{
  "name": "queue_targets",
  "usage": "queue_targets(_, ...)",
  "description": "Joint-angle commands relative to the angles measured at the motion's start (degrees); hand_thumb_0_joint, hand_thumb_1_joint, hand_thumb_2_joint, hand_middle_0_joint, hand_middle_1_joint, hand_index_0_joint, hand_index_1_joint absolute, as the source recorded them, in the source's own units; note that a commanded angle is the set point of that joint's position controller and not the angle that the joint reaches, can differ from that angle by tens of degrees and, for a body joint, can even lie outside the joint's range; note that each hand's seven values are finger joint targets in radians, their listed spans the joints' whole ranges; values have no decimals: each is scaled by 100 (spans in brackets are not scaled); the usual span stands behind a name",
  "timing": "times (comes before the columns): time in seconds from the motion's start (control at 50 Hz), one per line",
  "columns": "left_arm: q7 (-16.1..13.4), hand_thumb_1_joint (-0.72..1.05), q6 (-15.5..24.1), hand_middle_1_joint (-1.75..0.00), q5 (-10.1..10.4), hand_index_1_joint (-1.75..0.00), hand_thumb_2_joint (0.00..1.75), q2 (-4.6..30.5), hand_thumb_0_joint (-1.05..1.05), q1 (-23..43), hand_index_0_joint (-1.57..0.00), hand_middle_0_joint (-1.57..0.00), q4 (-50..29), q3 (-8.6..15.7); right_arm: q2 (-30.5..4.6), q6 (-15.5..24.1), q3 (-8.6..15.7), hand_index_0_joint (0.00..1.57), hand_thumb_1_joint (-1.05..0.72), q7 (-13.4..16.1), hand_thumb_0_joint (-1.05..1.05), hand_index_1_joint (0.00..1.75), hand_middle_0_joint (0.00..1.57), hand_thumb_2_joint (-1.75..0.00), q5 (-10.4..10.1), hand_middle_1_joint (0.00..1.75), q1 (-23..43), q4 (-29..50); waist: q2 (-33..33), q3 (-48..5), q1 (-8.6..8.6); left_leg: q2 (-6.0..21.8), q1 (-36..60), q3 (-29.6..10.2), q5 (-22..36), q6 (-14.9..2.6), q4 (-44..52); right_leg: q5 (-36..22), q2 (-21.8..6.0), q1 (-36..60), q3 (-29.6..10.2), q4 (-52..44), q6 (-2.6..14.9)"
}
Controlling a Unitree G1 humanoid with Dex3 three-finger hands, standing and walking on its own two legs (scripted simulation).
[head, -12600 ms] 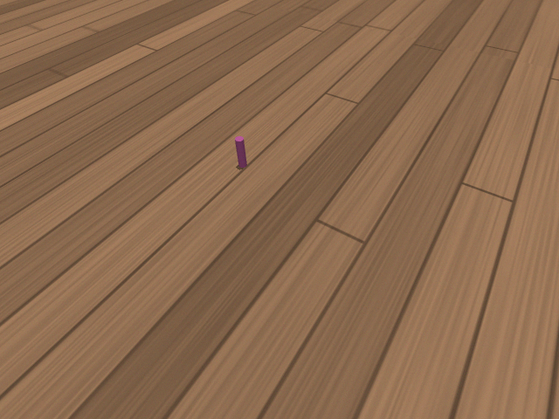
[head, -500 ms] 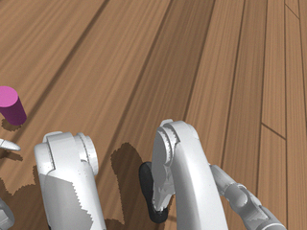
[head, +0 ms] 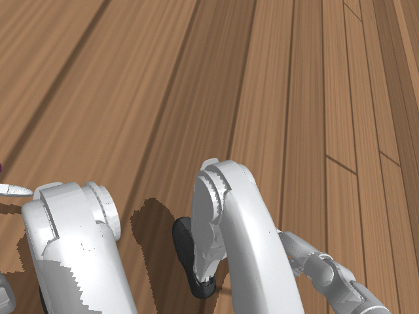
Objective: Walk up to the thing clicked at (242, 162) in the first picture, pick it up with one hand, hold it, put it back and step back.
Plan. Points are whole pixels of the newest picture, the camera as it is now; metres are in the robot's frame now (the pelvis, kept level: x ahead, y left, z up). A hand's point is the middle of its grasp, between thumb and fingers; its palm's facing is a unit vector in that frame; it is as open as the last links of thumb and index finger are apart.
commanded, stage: close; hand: left
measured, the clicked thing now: out of the picture +0.41 +0.29 -0.19
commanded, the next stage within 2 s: settle in 0.82 s
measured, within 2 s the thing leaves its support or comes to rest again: leaves its support in 1.16 s
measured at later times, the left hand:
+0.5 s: hand out of the picture +0.42 +0.28 -0.16, palm faces +0.33 -0.94 +0.01, open 10.6 cm
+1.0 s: hand out of the picture +0.43 +0.28 -0.16, palm faces +0.36 -0.93 +0.01, open 6.4 cm
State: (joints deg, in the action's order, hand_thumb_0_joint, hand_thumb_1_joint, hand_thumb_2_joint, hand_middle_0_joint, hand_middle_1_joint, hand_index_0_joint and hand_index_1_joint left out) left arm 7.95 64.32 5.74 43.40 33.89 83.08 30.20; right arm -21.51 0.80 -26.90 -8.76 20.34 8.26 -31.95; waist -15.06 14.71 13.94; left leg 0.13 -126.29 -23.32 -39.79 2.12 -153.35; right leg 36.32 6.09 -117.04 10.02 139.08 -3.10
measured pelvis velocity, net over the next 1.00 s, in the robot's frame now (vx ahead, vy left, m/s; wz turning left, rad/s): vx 0.00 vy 0.00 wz -0.03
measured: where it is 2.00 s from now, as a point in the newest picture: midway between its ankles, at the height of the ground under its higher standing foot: (144, 298)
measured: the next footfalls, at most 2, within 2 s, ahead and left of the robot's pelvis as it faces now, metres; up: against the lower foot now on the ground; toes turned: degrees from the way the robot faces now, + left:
none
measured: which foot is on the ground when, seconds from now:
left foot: down 0.00-1.00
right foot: down 0.00-1.00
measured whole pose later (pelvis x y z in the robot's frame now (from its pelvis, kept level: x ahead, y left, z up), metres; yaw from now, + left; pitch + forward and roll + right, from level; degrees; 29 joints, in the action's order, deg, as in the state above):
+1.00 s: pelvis +0.00 +0.00 +0.00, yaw -2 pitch +11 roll -19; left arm -1.3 64.4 1.9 47.5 37.8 84.2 28.9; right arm -20.5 -2.2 -29.3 -9.2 21.5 9.3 -31.5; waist -15.7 16.9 15.0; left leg 0.9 -126.8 -24.4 -40.6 1.4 -153.3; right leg 35.8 6.5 -117.0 11.0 137.5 -3.9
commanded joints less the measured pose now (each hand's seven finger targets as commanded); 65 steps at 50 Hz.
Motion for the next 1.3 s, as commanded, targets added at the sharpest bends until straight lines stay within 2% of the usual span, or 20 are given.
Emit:
queue_targets(0.0, -301, -31, 586, -3, -88, -4, 14, 1220, 0, 1027, -4, -7, -771, 155, -1960, -77, 620, 20, -89, 100, 0, 30, 20, -90, 120, 30, 143, 162, 3168, -2815, 355, 327, 2129, 780, 338, 22, 2024, -669, 51, 1142, 875, -887, 326)
queue_targets(0.06, -415, -27, 609, -6, -36, -8, 18, 1097, 0, 1012, -8, -11, -847, 113, -1983, -91, 592, 20, -89, 97, 0, 30, 20, -90, 163, 30, 51, 107, 3103, -3086, 486, 334, 2275, 776, 621, 9, 1907, -970, 71, 1387, 887, -923, 295)
queue_targets(0.1, -448, -13, 620, -21, -69, -22, 28, 1029, 0, 1058, -23, -25, -931, -3, -2025, -96, 614, 20, -89, 98, 0, 30, 20, -90, 161, 30, 35, 56, 3235, -3118, 536, 348, 2445, 705, 721, 48, 1973, -1046, 62, 1324, 951, -855, 302)
queue_targets(0.12, -458, -11, 623, -24, -108, -25, 30, 1034, 0, 1215, -26, -28, -991, -105, -2049, -111, 621, 20, -89, 97, 0, 30, 20, -90, 153, 30, 77, 57, 3276, -3000, 616, 360, 2426, 654, 669, 62, 2016, -1012, 40, 1191, 989, -824, 303)
queue_targets(0.2, -535, 1, 579, -32, -142, -33, 40, 896, 0, 1293, -33, -35, -972, -329, -2021, -132, 592, 20, -88, 78, 0, 30, 20, -90, 147, 30, 18, 10, 3099, -3039, 718, 346, 2324, 639, 641, 28, 1930, -1074, 62, 1246, 1002, -859, 279)
queue_targets(0.24, -581, 6, 544, -35, -142, -36, 44, 950, 0, 1317, -36, -37, -929, -345, -2017, -157, 578, 20, -88, 70, 0, 30, 20, -90, 144, 30, -14, 5, 3114, -3004, 676, 337, 2274, 654, 598, 22, 1932, -1026, 73, 1271, 992, -905, 286)
queue_targets(0.26, -618, 11, 520, -37, -129, -38, 46, 979, 0, 1234, -37, -39, -845, -266, -2025, -162, 583, 20, -87, 67, 0, 30, 20, -90, 129, 30, -4, 31, 3046, -2933, 630, 342, 2206, 645, 529, 16, 1943, -955, 83, 1217, 1008, -909, 293)
queue_targets(0.36, -754, 25, 479, -49, -223, -49, 56, 1072, 0, 1284, -49, -51, -676, -231, -2020, -224, 544, 20, -87, 52, 0, 30, 20, -89, 131, 30, 101, 95, 2983, -2650, 637, 357, 2054, 593, 271, 16, 2033, -744, 74, 1078, 1049, -942, 293)
queue_targets(0.42, -814, 36, 493, -57, -279, -57, 64, 1169, 0, 1242, -57, -59, -738, -173, -1967, -244, 523, 20, -86, 52, 0, 30, 20, -89, 154, 30, 104, 102, 3026, -2765, 563, 375, 2148, 614, 409, 16, 2011, -842, 96, 1175, 1020, -943, 292)
queue_targets(0.46, -835, 41, 530, -62, -290, -62, 69, 1158, 0, 1379, -63, -64, -800, -182, -1994, -262, 533, 20, -86, 48, 0, 30, 20, -89, 168, 30, 88, 117, 3147, -2744, 653, 397, 2272, 555, 444, 47, 2081, -870, 83, 1139, 1052, -906, 294)
queue_targets(0.48, -840, 45, 531, -64, -301, -64, 70, 1217, 0, 1368, -66, -67, -776, -166, -1993, -263, 537, 20, -86, 47, 0, 30, 20, -89, 153, 30, 134, 132, 3137, -2699, 609, 396, 2195, 559, 305, 37, 2086, -761, 88, 1055, 1041, -913, 307)
queue_targets(0.66, -907, 69, 477, -88, -345, -88, 93, 1189, 0, 1633, -89, -91, -820, -275, -1993, -287, 523, 20, -86, 49, 0, 30, 20, -89, 166, 30, 16, 75, 3162, -2862, 746, 415, 2309, 546, 514, 31, 2043, -978, 108, 1182, 1038, -958, 295)
queue_targets(0.8, -984, 66, 453, -108, -338, -108, 107, 1368, 0, 1749, -108, -108, -714, -116, -2006, -329, 501, 20, -86, 56, 0, 30, 20, -89, 147, 30, 55, 108, 3096, -2700, 735, 424, 2128, 542, 326, 2, 2067, -831, 92, 1138, 1040, -995, 295)
queue_targets(0.9, -988, 69, 453, -122, -336, -123, 120, 1391, 0, 1615, -120, -121, -696, -35, -1977, -366, 476, 20, -86, 64, 0, 30, 20, -89, 169, 30, 7, 123, 3104, -2906, 694, 431, 2247, 569, 532, 1, 2007, -990, 118, 1302, 1029, -998, 295)
queue_targets(0.94, -993, 70, 451, -125, -337, -126, 124, 1391, 0, 1742, -118, -119, -713, -81, -1978, -370, 464, 20, -88, 69, 0, 30, 20, -90, 167, 30, -25, 111, 3100, -2872, 766, 422, 2169, 583, 511, -14, 1992, -998, 114, 1337, 1039, -1015, 293)
queue_targets(1.0, -976, 71, 422, -128, -376, -130, 128, 1440, 0, 1654, -120, -121, -842, -24, -2002, -404, 510, 20, -88, 71, 0, 30, 20, -90, 161, 30, -31, 99, 3303, -2925, 685, 457, 2402, 526, 693, 39, 2090, -1087, 93, 1265, 1046, -934, 300)
queue_targets(1.12, -936, 64, 334, -135, -368, -137, 130, 1363, 0, 1838, -127, -128, -1614, -78, -2000, -418, 659, 20, -89, 30, 0, 30, 20, -90, 133, 30, -53, 126, 3671, -3117, 653, 444, 2555, 595, 630, 69, 2178, -1046, 47, 1190, 972, -939, 319)
queue_targets(1.16, -890, 64, 226, -135, -377, -136, 129, 1321, 0, 1680, -127, -129, -1908, -81, -1982, -436, 740, 20, -89, 31, 0, 30, 20, -90, 103, 30, -186, 82, 3706, -3387, 578, 432, 2668, 666, 854, 72, 2172, -1220, 37, 1330, 919, -957, 326)
queue_targets(1.22, -788, 62, -11, -138, -365, -139, 129, 1106, 0, 1630, -131, -132, -2218, -300, -1925, -460, 843, 20, -89, 21, 0, 30, 20, -90, 7, 30, -266, 59, 3839, -3491, 527, 413, 2666, 726, 801, 74, 2270, -1169, 17, 1241, 875, -994, 355)
queue_targets(1.28, -787, 62, -262, -139, -301, -140, 131, 1115, 0, 1664, -132, -133, -2635, -212, -1906, -461, 993, 20, -88, 26, 0, 30, 20, -90, -103, 30, -370, 83, 3806, -3660, 387, 399, 2647, 802, 760, 52, 2326, -1162, -9, 1196, 798, -1041, 367)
